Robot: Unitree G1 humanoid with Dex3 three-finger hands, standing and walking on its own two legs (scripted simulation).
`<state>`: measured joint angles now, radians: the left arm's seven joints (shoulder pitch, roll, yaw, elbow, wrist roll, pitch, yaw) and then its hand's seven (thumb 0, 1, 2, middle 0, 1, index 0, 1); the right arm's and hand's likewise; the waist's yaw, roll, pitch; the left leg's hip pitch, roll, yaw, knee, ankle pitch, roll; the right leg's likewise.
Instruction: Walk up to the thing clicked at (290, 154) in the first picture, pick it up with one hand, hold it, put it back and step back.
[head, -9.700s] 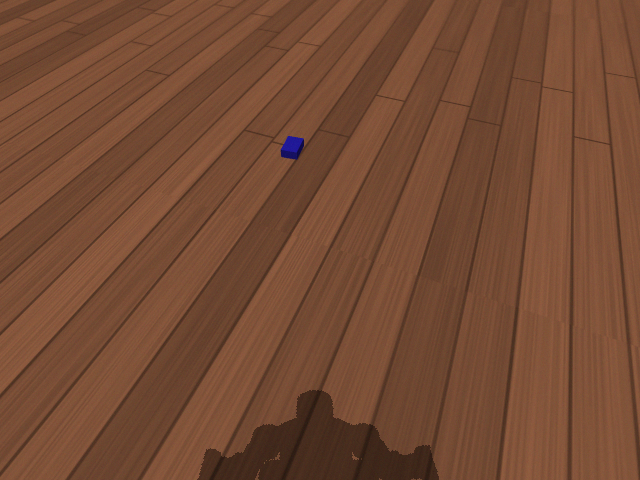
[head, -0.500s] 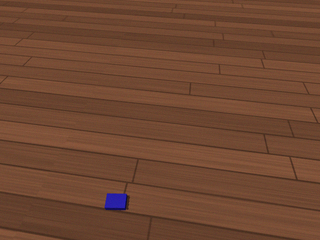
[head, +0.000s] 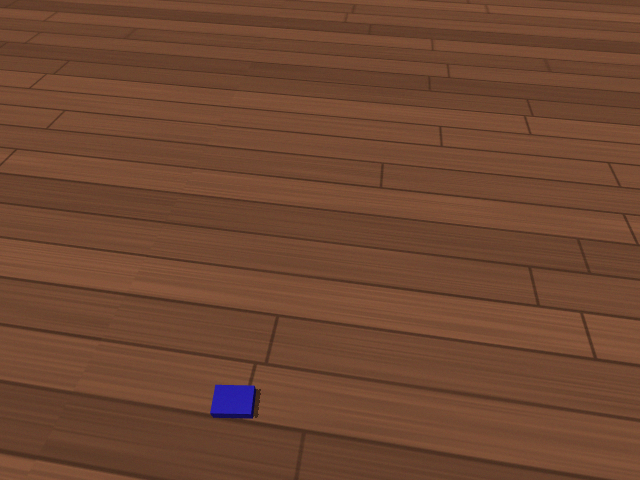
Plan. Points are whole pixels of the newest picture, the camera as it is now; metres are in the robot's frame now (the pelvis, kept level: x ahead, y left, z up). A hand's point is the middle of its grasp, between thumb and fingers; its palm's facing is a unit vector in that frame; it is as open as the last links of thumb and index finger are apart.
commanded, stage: stand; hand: left
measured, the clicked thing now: (233, 401) +0.46 +0.26 -0.76
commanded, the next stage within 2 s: walk up in 0.04 s
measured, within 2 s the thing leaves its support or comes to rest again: neither
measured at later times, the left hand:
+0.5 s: hand out of the picture +0.09 +0.27 -0.15, palm faces -0.05 -0.92 -0.38, open 7.4 cm
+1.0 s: hand out of the picture +0.10 +0.26 -0.15, palm faces -0.07 -0.93 -0.37, open 7.4 cm
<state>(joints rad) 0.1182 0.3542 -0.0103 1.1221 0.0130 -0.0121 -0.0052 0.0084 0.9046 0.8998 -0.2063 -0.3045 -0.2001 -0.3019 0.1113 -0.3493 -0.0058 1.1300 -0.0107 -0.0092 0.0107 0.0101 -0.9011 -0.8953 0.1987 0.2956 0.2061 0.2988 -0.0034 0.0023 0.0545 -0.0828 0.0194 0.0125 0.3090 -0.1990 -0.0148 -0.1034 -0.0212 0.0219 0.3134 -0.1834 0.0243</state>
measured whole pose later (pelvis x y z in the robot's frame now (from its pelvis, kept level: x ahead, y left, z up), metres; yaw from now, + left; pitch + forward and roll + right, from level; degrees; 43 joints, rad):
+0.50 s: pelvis +0.01 +0.01 +0.00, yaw -1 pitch -3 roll +0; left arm 0.14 0.36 0.00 1.10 0.02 -0.03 0.01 0.01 0.90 0.90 -0.21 -0.30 -0.20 -0.30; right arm 0.13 -0.36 -0.04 1.07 -0.02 0.02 0.02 0.01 -0.90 -0.90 0.20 0.30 0.21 0.30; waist 0.00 0.01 0.06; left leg -0.06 0.01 0.04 0.37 -0.26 0.00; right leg -0.09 -0.03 0.05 0.38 -0.24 0.03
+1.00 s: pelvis +0.01 +0.01 +0.00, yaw -2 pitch -3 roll +0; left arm 0.11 0.36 -0.01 1.09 0.01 -0.01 0.01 0.01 0.90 0.90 -0.21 -0.30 -0.20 -0.30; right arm 0.11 -0.35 -0.03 1.08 -0.01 0.01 0.01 0.01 -0.90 -0.90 0.20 0.30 0.21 0.30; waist -0.01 0.01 0.07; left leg -0.05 0.02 0.04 0.34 -0.24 -0.01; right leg -0.09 -0.02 0.05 0.37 -0.23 0.03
